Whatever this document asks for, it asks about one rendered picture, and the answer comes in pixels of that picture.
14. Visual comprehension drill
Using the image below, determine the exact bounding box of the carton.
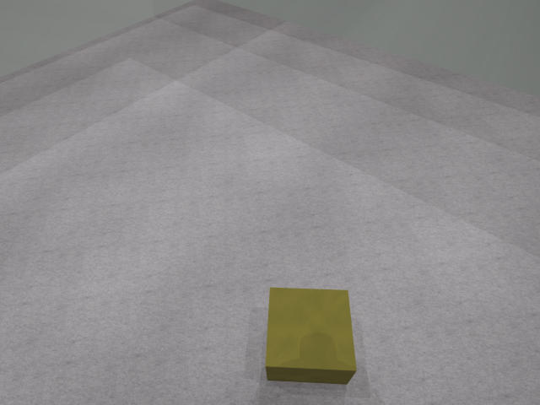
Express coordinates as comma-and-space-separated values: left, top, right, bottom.
266, 288, 357, 385

